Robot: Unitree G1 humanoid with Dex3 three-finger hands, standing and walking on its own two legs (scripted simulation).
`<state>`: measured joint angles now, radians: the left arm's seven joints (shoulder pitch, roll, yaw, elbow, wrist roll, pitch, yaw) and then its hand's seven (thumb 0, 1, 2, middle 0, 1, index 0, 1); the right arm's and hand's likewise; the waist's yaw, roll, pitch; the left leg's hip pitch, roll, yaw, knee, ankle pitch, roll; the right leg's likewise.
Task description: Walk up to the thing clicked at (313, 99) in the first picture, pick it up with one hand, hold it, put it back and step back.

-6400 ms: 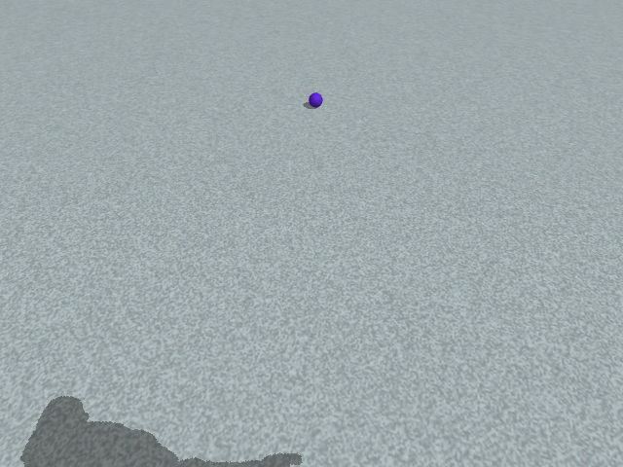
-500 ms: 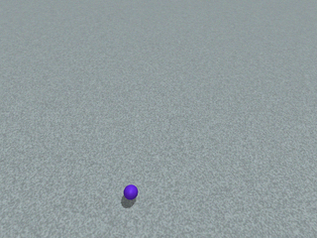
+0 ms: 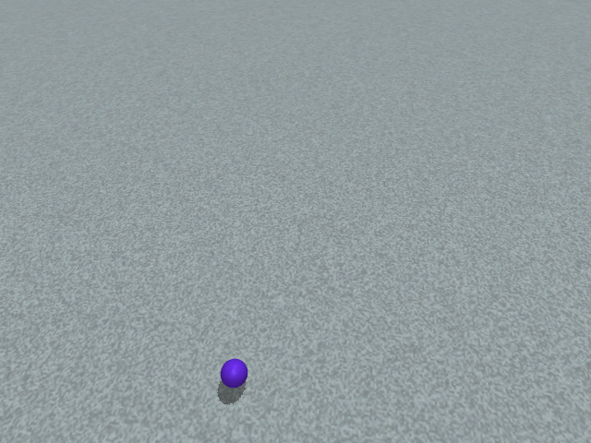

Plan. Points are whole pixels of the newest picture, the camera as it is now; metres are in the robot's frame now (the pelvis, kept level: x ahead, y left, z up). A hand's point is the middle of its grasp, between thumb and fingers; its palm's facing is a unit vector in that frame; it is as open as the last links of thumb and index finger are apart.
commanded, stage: walk up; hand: left
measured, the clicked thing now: (234, 373) +0.47 +0.21 -0.73
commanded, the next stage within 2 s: stand in 1.38 s
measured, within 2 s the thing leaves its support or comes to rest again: neither
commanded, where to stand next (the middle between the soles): +0.11 -0.03 m, yaw +4 degrees
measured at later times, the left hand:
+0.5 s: hand out of the picture +0.14 +0.22 -0.14, palm faces +0.01 -0.94 -0.34, open 7.4 cm
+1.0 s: hand out of the picture +0.11 +0.23 -0.14, palm faces +0.02 -0.94 -0.33, open 7.4 cm
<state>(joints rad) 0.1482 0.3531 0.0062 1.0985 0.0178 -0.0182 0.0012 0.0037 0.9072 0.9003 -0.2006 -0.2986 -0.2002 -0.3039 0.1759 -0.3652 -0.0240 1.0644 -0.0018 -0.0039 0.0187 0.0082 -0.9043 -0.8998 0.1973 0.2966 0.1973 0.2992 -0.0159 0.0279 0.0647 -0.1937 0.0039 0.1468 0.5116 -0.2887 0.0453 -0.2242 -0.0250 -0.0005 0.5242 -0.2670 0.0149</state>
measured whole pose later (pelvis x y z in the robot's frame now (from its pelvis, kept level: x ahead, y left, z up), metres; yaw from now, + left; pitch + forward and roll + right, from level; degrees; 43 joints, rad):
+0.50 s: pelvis +0.03 -0.02 +0.01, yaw +1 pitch -1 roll +0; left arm 0.02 0.33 0.01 1.16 0.01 -0.02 0.00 0.00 0.91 0.90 -0.20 -0.30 -0.20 -0.30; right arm 0.05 -0.36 -0.02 1.14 -0.01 -0.02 0.01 0.01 -0.90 -0.90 0.20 0.30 0.20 0.30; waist -0.01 0.01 0.03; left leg -0.08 0.02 0.11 0.31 -0.21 0.01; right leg -0.09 0.01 -0.04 0.31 -0.21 -0.01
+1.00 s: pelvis +0.04 -0.02 +0.01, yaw +2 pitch -1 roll +0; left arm 0.06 0.33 0.02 1.17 0.02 -0.01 0.00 0.00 0.91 0.90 -0.20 -0.30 -0.20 -0.30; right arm 0.07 -0.34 -0.01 1.14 -0.01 -0.01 0.01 0.01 -0.90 -0.90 0.20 0.30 0.20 0.30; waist 0.00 0.01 0.05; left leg -0.06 0.02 0.10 0.31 -0.22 0.01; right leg -0.07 0.01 -0.04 0.29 -0.20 -0.01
